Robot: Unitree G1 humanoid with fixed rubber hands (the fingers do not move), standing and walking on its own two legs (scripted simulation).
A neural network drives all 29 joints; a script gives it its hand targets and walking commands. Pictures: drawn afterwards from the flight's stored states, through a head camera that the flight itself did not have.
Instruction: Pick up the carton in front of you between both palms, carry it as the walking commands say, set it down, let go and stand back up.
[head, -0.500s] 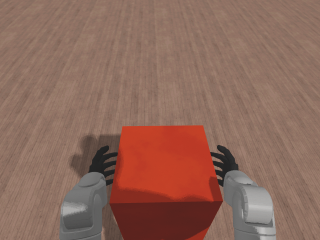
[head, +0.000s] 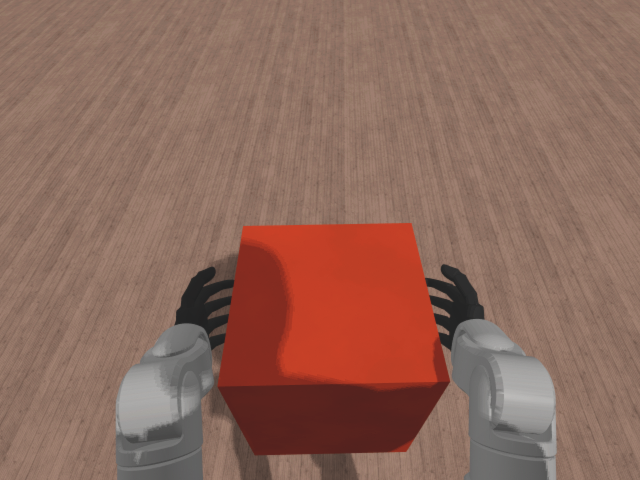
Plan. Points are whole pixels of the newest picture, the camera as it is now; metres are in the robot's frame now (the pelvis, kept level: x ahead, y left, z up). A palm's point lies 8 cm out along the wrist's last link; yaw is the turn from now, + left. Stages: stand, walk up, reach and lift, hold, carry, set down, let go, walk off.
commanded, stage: carry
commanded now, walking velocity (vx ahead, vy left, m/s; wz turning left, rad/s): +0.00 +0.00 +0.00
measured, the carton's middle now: (329, 345) +0.30 +0.00 -0.01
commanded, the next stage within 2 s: hold in 1.60 s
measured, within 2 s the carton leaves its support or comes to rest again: neither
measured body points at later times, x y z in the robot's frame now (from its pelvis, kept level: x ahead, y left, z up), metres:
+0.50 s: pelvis +0.12 +0.02 +0.00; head +0.12 +0.02 +0.45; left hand +0.41 +0.16 +0.08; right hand +0.40 -0.14 +0.07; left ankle +0.09 +0.13 -0.74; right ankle +0.04 -0.09 -0.74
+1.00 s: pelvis +0.10 +0.02 -0.01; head +0.08 +0.02 +0.44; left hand +0.38 +0.16 +0.03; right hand +0.37 -0.14 +0.03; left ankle +0.08 +0.13 -0.75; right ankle +0.04 -0.08 -0.75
